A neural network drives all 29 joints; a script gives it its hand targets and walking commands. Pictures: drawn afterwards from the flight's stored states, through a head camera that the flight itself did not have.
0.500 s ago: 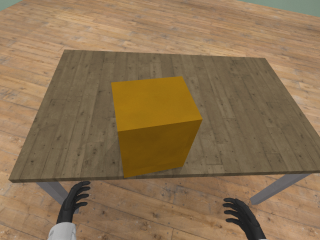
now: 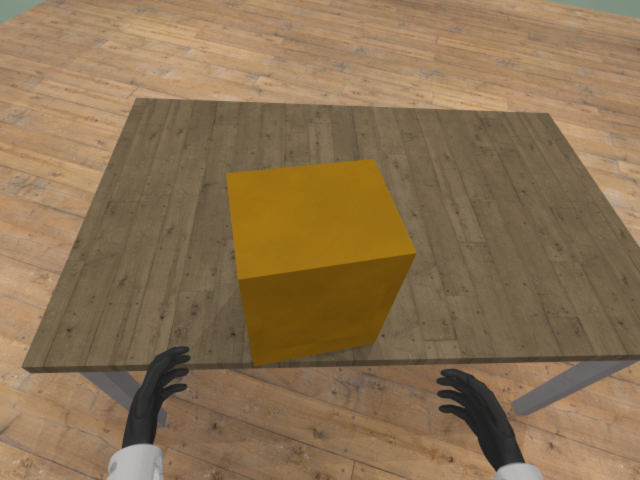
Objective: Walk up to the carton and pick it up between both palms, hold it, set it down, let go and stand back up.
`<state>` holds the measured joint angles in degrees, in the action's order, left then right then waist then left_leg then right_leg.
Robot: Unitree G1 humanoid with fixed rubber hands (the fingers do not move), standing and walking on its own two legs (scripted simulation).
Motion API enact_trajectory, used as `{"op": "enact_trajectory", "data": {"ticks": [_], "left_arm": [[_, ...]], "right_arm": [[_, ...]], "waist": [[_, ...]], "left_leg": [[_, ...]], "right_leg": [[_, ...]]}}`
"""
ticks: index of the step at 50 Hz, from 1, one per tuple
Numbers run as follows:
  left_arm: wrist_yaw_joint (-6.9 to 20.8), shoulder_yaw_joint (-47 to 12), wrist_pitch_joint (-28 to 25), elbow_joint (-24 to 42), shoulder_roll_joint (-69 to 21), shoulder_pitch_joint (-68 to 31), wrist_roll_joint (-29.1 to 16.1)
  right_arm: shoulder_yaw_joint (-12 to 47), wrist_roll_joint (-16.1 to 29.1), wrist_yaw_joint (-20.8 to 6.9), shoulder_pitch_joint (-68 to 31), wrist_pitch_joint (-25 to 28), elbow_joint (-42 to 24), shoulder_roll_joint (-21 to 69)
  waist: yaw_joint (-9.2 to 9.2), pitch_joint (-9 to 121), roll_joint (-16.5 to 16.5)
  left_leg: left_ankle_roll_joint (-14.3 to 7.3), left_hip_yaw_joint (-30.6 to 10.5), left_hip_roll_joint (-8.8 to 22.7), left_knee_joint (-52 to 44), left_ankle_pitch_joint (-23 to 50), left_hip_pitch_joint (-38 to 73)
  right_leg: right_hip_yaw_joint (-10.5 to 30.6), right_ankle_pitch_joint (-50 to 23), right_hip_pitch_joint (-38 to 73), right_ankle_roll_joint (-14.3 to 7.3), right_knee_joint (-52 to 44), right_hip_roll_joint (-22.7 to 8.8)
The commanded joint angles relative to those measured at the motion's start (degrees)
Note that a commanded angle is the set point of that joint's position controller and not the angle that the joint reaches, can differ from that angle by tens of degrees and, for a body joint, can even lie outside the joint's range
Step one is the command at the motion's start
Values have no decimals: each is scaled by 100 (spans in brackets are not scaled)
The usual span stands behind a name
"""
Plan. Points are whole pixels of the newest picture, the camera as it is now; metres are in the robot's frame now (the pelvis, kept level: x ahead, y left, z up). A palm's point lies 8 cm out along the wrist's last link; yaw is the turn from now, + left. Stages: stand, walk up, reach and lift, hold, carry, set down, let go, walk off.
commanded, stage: reach and lift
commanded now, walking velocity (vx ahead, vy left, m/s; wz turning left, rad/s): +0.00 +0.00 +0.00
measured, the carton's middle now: (310, 269) +0.41 +0.03 -0.03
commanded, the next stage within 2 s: none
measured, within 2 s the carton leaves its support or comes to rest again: neither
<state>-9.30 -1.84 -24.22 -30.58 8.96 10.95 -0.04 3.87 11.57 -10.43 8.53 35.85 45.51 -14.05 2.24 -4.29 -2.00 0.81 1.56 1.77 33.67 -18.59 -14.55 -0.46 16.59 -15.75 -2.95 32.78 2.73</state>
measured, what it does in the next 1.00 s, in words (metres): stands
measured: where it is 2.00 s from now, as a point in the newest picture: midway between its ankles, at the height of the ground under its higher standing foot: outside the picture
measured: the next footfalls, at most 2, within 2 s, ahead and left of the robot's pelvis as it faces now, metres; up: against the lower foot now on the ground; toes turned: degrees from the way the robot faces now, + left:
none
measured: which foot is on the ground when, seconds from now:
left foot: down 0.00-1.00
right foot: down 0.00-1.00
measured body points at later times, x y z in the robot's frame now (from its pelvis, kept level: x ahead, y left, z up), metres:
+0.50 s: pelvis +0.00 +0.00 +0.00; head +0.01 +0.02 +0.45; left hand +0.22 +0.22 -0.03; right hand +0.27 -0.20 -0.02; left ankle -0.01 +0.12 -0.73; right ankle +0.01 -0.09 -0.73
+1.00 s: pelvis -0.02 +0.00 +0.00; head -0.02 +0.01 +0.45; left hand +0.28 +0.23 +0.02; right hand +0.34 -0.17 +0.04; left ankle -0.01 +0.12 -0.73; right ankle +0.01 -0.09 -0.73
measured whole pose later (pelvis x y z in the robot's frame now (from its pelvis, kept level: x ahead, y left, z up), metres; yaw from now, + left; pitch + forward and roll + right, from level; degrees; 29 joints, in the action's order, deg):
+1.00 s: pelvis -0.02 +0.00 +0.00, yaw +0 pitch -2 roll +0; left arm -13.2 1.8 7.0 -25.8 9.0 -12.2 -5.7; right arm 4.0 14.7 -5.0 -21.2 4.4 41.6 -14.1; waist 4.0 -1.6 -1.8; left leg 0.8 1.6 1.8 33.1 -16.6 -14.6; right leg -0.5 14.6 -15.8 -2.9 32.2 2.7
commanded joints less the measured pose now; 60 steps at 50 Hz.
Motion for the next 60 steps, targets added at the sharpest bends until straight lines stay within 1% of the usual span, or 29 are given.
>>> {"op": "enact_trajectory", "data": {"ticks": [1, 5, 11, 13, 16, 18, 22, 28, 33, 36, 37, 40, 43, 46, 51, 54, 57, 60], "left_arm": [[-187, 165, -274, 825, -249, -552, -507], [-199, 180, -121, 1012, -179, -901, -590], [-275, 161, 207, 1537, -67, -1444, -718], [-313, 186, 326, 1772, -33, -1631, -726], [-338, 226, 500, 2052, 12, -1757, -751], [-345, 244, 596, 2244, 18, -1798, -783], [-333, 286, 854, 2369, 27, -1975, -768], [-352, 333, 1405, 2271, -13, -2533, -783], [-430, 409, 1822, 2325, 72, -3339, -883], [-492, 432, 2069, 2366, 114, -3841, -954], [-509, 459, 2155, 2368, 131, -3932, -961], [-545, 501, 2424, 2364, 186, -4284, -997], [-548, 546, 2714, 2282, 231, -4592, -983], [-552, 594, 3005, 2352, 248, -4855, -963], [-507, 721, 3470, 2729, 358, -5113, -898], [-483, 826, 3705, 3053, 452, -5195, -865], [-434, 900, 3929, 3357, 559, -5380, -884], [-358, 1014, 4149, 3360, 687, -5465, -900]], "right_arm": [[152, 687, 91, -1221, 247, -869, -753], [179, 710, 114, -1528, 39, -886, -764], [144, 810, 148, -2003, -368, -1069, -879], [114, 830, 165, -2157, -509, -1163, -921], [109, 853, 205, -2335, -684, -1357, -973], [118, 904, 244, -2413, -760, -1506, -1026], [131, 954, 297, -2750, -952, -1656, -1087], [90, 992, 328, -3404, -1413, -1689, -1159], [-28, 984, 378, -4153, -1845, -1923, -1213], [-152, 946, 411, -4611, -2117, -2021, -1264], [-172, 941, 422, -4690, -2211, -2029, -1263], [-226, 958, 470, -4996, -2476, -2031, -1318], [-291, 943, 534, -5237, -2748, -1874, -1395], [-350, 961, 579, -5467, -2976, -1770, -1482], [-458, 1002, 681, -5772, -3281, -1834, -1683], [-485, 1044, 746, -5948, -3421, -2083, -1765], [-540, 1064, 826, -6195, -3550, -2440, -1844], [-485, 1057, 910, -6345, -3728, -2649, -1804]], "waist": [[426, 1680, 127], [411, 1709, 119], [404, 1857, 185], [416, 1939, 242], [429, 2077, 240], [419, 2170, 225], [436, 2139, 251], [526, 1998, 208], [602, 2113, 176], [601, 2192, 191], [628, 2217, 195], [618, 2258, 218], [574, 2260, 258], [543, 2362, 329], [528, 2743, 489], [588, 3045, 591], [576, 3311, 571], [635, 3292, 468]], "left_leg": [[57, 6, -162, -715, 1776, 101], [51, 22, -170, -765, 1719, -34], [95, 29, -165, -820, 1770, -56], [123, 39, -163, -820, 1875, -35], [138, 53, -177, -799, 2039, -25], [159, 55, -180, -761, 2270, 39], [184, 69, -174, -757, 2463, 34], [147, 79, -141, -915, 1972, -60], [82, 82, -159, -1040, 1426, -237], [70, 82, -159, -1114, 1103, -340], [65, 78, -159, -1133, 1029, -363], [65, 79, -153, -1173, 917, -409], [85, 73, -143, -1202, 948, -388], [137, 70, -138, -1204, 1106, -284], [260, 84, -147, -1112, 1934, 71], [334, 110, -157, -1038, 2475, 286], [365, 112, -182, -974, 2872, 432], [332, 140, -200, -995, 2946, 377]], "right_leg": [[189, -1065, 502, -49, -651, -6], [230, -1150, 666, -25, -649, -22], [250, -1253, 771, -16, -674, -12], [243, -1355, 796, -18, -658, 1], [270, -1609, 905, -4, -625, 3], [282, -1912, 1023, 3, -613, 8], [330, -2140, 1123, 2, -637, 12], [392, -1424, 971, -37, -817, -5], [408, -903, 878, -60, -875, -26], [396, -597, 787, -74, -887, -32], [405, -534, 777, -76, -889, -34], [412, -470, 787, -87, -913, -32], [403, -498, 804, -91, -954, -10], [368, -610, 816, -102, -979, 34], [331, -1296, 1042, -77, -997, 111], [301, -1718, 1188, -50, -992, 156], [285, -2049, 1322, -10, -998, 182], [314, -2226, 1469, 57, -1021, 157]]}}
